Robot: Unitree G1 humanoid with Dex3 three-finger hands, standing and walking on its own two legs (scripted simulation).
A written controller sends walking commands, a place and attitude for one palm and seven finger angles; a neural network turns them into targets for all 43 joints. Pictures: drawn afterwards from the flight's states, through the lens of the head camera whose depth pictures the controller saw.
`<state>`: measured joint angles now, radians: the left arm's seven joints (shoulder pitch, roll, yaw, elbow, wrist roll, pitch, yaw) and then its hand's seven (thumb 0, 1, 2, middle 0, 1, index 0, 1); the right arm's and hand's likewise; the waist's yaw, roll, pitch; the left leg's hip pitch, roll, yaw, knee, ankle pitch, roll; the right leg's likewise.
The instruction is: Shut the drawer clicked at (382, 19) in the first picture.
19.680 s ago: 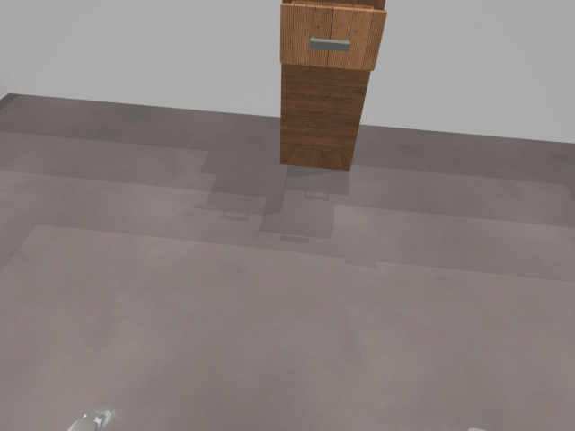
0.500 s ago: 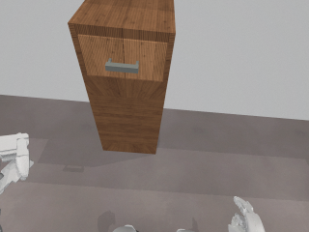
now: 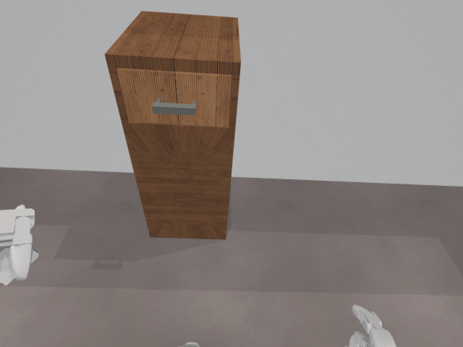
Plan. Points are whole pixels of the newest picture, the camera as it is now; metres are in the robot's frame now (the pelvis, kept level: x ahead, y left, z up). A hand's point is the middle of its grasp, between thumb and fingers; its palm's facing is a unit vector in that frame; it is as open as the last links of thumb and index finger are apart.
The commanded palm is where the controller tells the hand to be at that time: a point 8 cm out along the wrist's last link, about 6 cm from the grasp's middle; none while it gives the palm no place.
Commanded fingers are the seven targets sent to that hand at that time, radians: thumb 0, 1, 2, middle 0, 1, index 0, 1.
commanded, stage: stop stepping back and stand still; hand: left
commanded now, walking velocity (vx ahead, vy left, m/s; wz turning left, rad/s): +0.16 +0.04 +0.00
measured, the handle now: (175, 105) +0.78 +0.20 +0.02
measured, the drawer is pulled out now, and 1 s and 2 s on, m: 0.00 0.00 0.00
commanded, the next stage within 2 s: let the arm hang, fingers relaxed in 1.38 s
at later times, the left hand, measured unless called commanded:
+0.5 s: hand out of the picture +0.12 +0.32 +0.21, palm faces +0.42 -0.81 -0.41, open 3.2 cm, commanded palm +0.09 +0.35 +0.20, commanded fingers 0.00 0.90 0.90 -1.40 -1.60 -1.40 -1.60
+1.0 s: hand out of the picture +0.15 +0.31 +0.17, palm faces +0.35 -0.77 -0.53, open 3.2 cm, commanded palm +0.09 +0.34 +0.20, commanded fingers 0.00 0.90 0.90 -1.40 -1.60 -1.40 -1.60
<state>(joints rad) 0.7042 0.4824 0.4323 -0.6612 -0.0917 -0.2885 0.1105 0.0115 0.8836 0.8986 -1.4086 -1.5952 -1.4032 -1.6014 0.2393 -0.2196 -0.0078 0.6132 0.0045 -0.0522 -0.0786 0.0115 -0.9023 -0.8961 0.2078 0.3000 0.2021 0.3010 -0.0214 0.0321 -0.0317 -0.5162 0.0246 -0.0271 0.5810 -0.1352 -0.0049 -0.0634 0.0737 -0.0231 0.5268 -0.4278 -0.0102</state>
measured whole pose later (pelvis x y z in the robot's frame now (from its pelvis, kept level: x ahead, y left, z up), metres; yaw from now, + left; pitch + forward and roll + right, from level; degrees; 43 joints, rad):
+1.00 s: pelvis -0.05 +0.06 +0.01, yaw -1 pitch +1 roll -1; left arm 0.64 0.40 0.40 -0.53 -0.05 -0.18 0.16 0.01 0.89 0.90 -1.41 -1.60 -1.40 -1.60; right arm 0.20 -0.20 0.00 0.64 0.00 -0.08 -0.06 0.01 -0.90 -0.90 0.21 0.30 0.20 0.30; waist -0.02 0.05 0.04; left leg -0.32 0.07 0.03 0.63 -0.33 -0.01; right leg -0.26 0.00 -0.10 0.51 -0.25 -0.03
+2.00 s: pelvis -0.07 +0.07 +0.02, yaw +2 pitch -1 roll -1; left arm 0.33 0.22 0.01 1.05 0.01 0.04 0.02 0.01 0.91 0.90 -0.68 -0.86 -0.68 -0.84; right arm 0.30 -0.17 0.00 1.03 -0.02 0.04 -0.02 0.01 -0.91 -0.90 0.20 0.30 0.20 0.30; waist 0.02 0.00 0.08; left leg -0.27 0.00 0.00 0.48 -0.20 0.02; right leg -0.21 -0.03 -0.14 0.44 -0.21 -0.02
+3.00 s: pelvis -0.05 +0.06 +0.02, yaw +1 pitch -2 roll +0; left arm 0.29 0.12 0.02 1.16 0.01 0.00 0.04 0.00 0.91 0.90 -0.20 -0.30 -0.19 -0.30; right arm 0.29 -0.11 -0.01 1.14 -0.02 0.01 -0.04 0.00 -0.91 -0.90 0.20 0.30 0.20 0.30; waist 0.00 0.01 0.06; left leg -0.19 0.01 0.03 0.42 -0.21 0.00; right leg -0.16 -0.02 -0.11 0.42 -0.23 -0.03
